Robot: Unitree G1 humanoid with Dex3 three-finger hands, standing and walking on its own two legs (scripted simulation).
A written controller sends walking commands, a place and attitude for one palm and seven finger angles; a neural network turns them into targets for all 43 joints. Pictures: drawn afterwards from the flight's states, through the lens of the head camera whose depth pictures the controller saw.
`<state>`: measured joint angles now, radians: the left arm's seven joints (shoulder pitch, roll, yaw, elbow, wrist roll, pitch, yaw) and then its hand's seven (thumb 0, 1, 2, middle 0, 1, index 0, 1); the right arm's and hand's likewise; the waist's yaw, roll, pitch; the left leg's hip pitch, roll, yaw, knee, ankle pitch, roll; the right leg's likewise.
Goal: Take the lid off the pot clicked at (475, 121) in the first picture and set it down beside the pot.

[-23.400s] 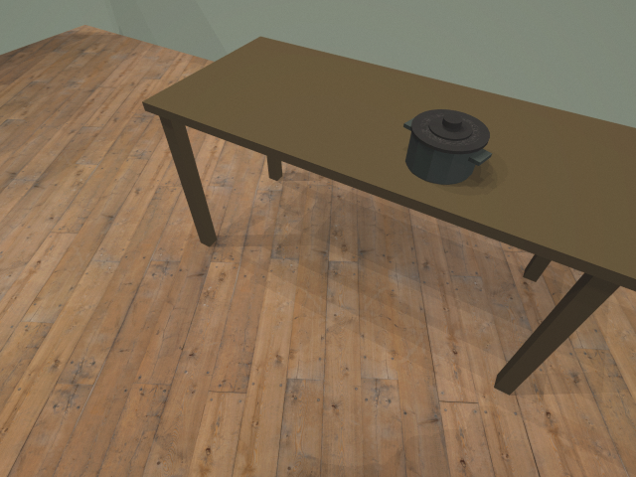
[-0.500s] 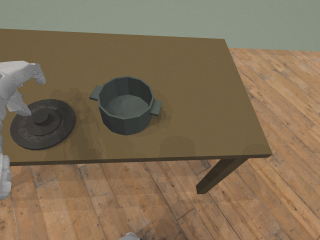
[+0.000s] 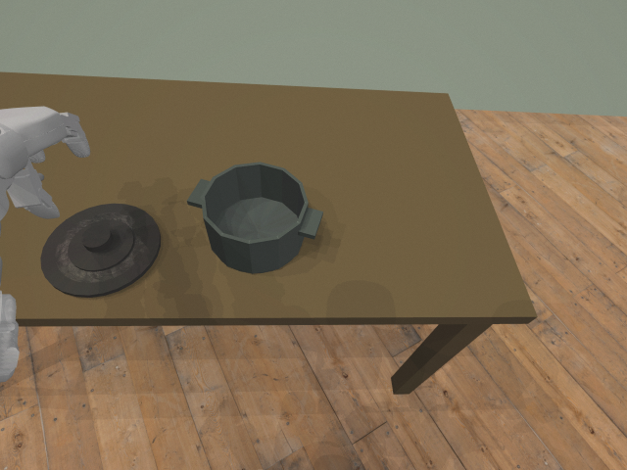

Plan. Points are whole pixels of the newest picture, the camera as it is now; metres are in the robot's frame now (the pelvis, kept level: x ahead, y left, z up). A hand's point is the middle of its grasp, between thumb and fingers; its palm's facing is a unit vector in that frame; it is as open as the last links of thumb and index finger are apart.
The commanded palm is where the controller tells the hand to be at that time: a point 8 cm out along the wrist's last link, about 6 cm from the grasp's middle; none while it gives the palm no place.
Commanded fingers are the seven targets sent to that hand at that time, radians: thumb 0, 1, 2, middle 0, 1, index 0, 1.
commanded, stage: draw the hand back to the body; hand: left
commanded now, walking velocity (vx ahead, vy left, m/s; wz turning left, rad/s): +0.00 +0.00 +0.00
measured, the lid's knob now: (97, 238) +0.47 +0.34 -0.06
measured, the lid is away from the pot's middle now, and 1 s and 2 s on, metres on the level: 0.26 0.26 0.26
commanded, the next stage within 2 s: none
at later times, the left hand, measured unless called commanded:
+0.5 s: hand (39, 197) +0.41 +0.33 +0.10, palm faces -0.38 -0.08 -0.92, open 11.0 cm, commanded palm +0.40 +0.31 +0.17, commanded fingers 0.00 -0.01 0.65 -0.35 -0.86 -0.35 -0.86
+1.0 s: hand (83, 178) +0.39 +0.25 +0.16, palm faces +0.42 -0.86 -0.29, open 10.3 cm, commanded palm +0.33 +0.28 +0.17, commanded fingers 0.00 0.38 0.75 -0.29 -0.62 -0.29 -0.62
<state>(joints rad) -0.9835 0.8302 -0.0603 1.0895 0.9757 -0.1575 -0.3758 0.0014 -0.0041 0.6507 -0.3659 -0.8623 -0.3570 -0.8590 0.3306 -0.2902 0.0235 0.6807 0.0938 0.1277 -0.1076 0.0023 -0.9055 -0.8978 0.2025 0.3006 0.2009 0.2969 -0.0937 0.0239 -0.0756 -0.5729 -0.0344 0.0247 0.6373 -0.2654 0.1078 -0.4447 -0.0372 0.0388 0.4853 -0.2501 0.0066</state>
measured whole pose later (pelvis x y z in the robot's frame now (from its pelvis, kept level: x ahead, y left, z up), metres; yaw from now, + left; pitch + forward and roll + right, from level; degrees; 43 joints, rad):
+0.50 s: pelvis +0.00 -0.01 +0.01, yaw +1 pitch +9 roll -3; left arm -0.77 0.80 0.01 0.87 0.94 -0.17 -0.38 0.00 0.00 0.65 -0.37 -0.86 -0.36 -0.86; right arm 0.28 -0.27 0.01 0.64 0.09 0.19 -0.07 0.00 -0.91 -0.90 0.20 0.30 0.20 0.30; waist -0.07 0.04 -0.06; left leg -0.50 -0.04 0.01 0.58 -0.25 0.10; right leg -0.37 -0.05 0.03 0.44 -0.24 0.01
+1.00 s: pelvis +0.03 -0.04 +0.02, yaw +0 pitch +1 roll -2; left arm -0.34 0.47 0.32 0.42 -0.02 -0.10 0.09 0.00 0.17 0.70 -0.33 -0.75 -0.32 -0.75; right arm 0.25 -0.25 0.05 0.64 0.05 -0.03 -0.06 0.01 -0.91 -0.90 0.20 0.30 0.20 0.30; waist -0.02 0.02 0.01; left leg -0.23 -0.01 0.02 0.46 -0.25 0.04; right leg -0.12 -0.03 0.02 0.35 -0.24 0.03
